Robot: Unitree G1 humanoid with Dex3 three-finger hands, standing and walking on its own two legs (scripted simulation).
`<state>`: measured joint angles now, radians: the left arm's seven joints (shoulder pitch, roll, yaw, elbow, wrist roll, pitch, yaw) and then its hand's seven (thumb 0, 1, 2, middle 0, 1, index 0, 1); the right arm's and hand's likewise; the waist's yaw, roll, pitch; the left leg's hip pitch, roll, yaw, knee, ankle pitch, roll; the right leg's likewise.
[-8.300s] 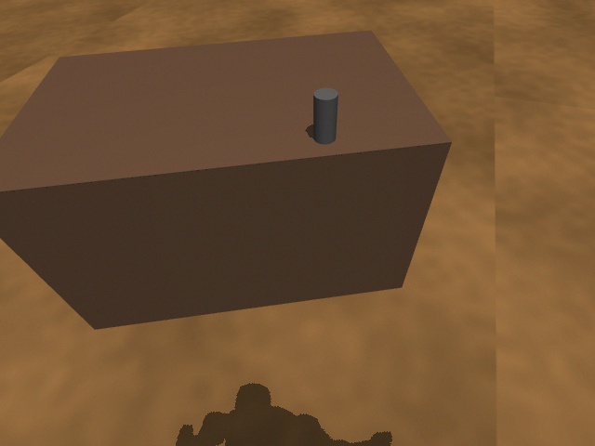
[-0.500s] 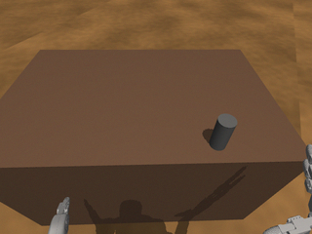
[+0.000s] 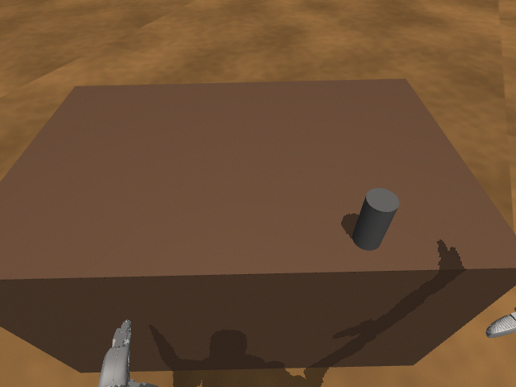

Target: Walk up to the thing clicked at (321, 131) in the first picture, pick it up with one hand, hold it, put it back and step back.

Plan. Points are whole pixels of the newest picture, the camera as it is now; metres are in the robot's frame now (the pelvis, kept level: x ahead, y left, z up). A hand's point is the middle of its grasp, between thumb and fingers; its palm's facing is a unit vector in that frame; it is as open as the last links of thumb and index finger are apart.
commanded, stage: go down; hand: right
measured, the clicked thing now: (373, 220) +0.43 -0.19 -0.01
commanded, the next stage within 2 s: none
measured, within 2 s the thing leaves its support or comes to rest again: neither
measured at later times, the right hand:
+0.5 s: hand out of the picture +0.31 -0.35 +0.10, palm faces +0.16 +0.99 -0.01, open 17.7 cm
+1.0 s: hand out of the picture +0.34 -0.37 +0.11, palm faces +0.15 +0.99 -0.01, open 17.6 cm
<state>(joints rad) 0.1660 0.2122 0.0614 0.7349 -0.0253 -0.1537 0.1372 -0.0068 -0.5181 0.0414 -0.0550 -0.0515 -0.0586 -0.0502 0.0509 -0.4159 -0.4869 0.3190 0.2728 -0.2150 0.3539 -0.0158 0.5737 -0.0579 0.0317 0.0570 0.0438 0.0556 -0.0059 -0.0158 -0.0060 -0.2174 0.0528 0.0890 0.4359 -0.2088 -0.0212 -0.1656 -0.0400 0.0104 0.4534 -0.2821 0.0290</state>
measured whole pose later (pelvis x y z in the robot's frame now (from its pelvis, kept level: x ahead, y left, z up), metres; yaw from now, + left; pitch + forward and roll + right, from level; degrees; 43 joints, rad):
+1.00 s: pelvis +0.00 -0.01 -0.01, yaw +1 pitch +8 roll +2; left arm 0.22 0.25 -0.05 0.66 -0.01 -0.22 0.20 -0.01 -0.54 0.06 -0.06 -0.06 -0.06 -0.07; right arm -0.41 -0.73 -0.63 0.92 0.29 -0.18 0.62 -0.02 0.58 -0.07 0.03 0.06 0.04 0.06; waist 0.05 0.01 -0.06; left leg -0.43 0.04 0.08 0.53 -0.23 -0.02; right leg -0.41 -0.06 0.01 0.62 -0.34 0.03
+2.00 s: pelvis -0.01 -0.01 -0.02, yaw +1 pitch +10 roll +2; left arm 0.25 0.26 -0.07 0.61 -0.01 -0.23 0.20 -0.01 -0.53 0.06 -0.06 -0.06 -0.06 -0.06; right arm -0.50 -0.82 -0.66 1.02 0.25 -0.16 0.63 -0.02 0.61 -0.07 0.03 0.06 0.04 0.06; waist 0.07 0.02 -0.08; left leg -0.54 0.04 0.08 0.62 -0.26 -0.02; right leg -0.52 -0.06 0.02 0.72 -0.38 0.02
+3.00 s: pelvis -0.01 -0.01 -0.04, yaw +2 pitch +14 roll +2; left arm 0.27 0.25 -0.02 0.49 0.02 -0.24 0.15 -0.01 -0.52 0.04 -0.06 -0.06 -0.07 -0.06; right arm -0.51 -0.58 -0.53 1.00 0.23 -0.29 0.50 -0.02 0.61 -0.06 0.02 0.06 0.03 0.05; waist 0.10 0.04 -0.10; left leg -0.72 0.05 0.06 0.80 -0.33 -0.03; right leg -0.68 -0.06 0.01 0.88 -0.45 0.02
